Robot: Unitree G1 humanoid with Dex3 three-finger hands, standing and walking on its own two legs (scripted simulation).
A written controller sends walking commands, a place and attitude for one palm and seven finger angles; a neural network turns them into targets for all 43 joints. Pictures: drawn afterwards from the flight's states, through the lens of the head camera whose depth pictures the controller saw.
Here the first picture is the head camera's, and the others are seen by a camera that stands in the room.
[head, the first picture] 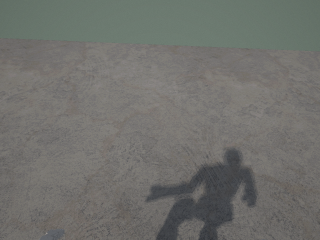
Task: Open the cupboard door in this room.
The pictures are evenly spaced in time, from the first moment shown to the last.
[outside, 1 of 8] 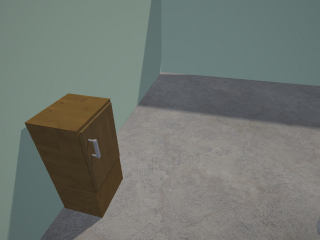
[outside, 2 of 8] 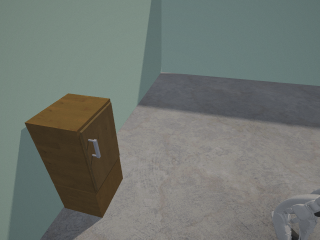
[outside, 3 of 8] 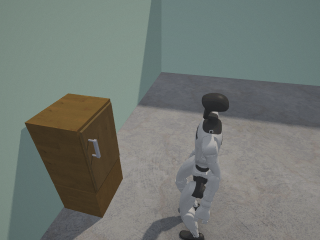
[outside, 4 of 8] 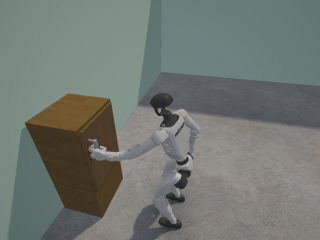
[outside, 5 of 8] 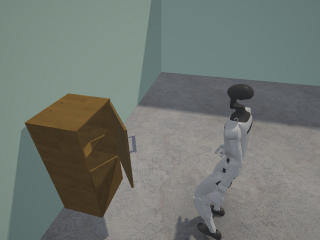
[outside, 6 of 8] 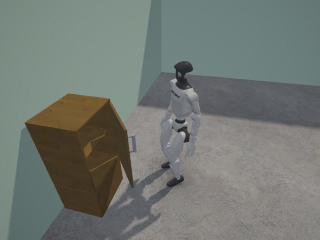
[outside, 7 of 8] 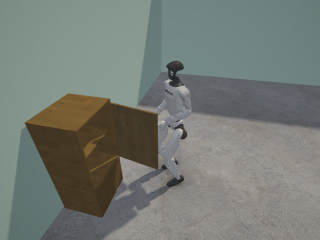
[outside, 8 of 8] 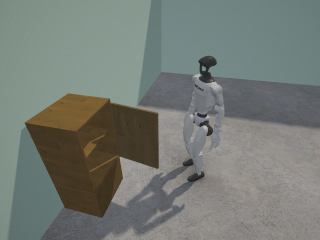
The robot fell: no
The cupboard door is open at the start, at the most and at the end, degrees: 0 83 81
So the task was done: yes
